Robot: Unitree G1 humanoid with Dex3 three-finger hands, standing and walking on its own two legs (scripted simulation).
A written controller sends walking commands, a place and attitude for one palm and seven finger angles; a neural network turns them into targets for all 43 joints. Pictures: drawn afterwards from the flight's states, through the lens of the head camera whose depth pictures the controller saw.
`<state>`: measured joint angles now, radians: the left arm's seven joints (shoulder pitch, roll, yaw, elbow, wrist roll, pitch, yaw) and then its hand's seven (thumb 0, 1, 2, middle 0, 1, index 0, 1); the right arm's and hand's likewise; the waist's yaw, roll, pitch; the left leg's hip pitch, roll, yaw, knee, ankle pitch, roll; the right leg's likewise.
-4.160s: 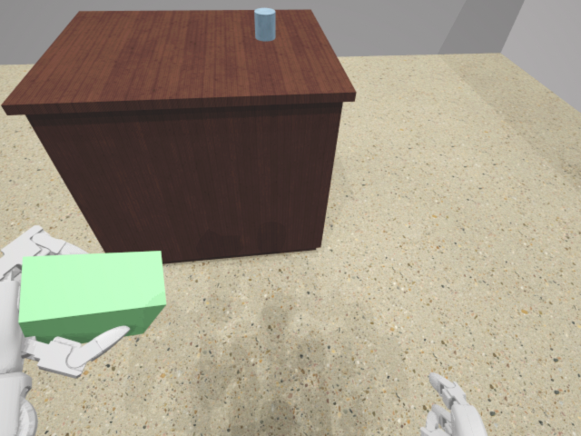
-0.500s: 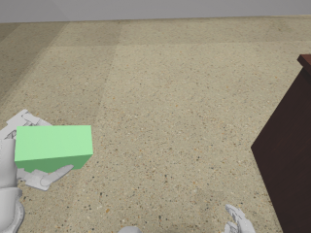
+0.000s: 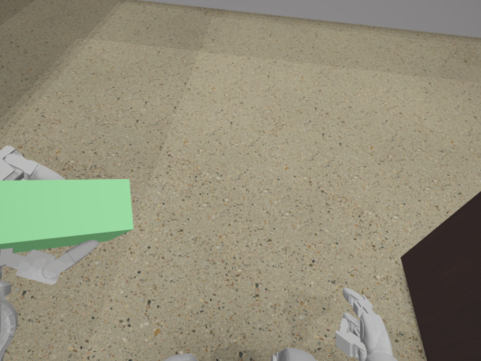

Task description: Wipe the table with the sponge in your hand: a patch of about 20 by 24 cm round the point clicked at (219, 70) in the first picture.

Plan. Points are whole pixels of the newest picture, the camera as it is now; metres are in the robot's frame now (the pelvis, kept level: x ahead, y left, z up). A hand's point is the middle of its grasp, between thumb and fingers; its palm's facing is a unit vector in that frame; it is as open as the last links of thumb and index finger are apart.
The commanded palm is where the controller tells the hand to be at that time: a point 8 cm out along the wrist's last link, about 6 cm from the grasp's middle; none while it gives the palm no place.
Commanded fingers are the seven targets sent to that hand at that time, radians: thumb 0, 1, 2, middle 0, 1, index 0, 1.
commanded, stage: walk to a spot facing it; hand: left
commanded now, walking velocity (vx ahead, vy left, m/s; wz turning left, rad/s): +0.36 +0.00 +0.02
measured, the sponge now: (83, 216) +0.25 +0.21 +0.17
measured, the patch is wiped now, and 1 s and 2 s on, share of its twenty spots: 0.00 0.00 0.00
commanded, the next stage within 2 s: turn to face it in 0.56 s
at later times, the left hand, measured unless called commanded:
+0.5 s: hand (145, 159) +0.34 +0.15 +0.17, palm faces +0.38 -0.82 -0.44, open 10.0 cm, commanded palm +0.26 +0.22 +0.19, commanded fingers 0.00 0.10 1.30 -1.20 -1.60 -1.20 -1.60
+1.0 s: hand (127, 119) +0.39 +0.19 +0.20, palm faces +0.50 -0.78 -0.38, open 10.0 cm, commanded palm +0.32 +0.22 +0.19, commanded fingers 0.00 0.10 1.30 -1.20 -1.60 -1.20 -1.60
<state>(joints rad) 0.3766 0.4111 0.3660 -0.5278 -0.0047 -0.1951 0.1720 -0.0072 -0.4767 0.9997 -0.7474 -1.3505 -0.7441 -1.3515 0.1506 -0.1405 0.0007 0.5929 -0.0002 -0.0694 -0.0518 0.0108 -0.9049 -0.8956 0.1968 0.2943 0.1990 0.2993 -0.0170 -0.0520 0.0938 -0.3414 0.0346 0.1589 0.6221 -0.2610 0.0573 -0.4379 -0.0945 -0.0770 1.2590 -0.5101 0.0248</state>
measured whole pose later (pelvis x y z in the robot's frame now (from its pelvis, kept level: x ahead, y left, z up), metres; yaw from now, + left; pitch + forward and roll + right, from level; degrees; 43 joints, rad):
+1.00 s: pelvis +0.19 -0.07 +0.01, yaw +4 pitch -2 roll +0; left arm 0.38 0.37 0.36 -0.57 -0.02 -0.19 0.16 -0.01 -0.48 1.00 -0.74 -1.36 -0.74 -1.36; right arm 0.10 -0.10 0.05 0.55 -0.01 -0.09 -0.02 0.01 -0.90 -0.89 0.20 0.30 0.20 0.30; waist 0.05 -0.02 0.12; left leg -0.32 0.13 0.23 0.56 -0.19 0.01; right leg -0.44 -0.06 -0.08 0.99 -0.46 0.05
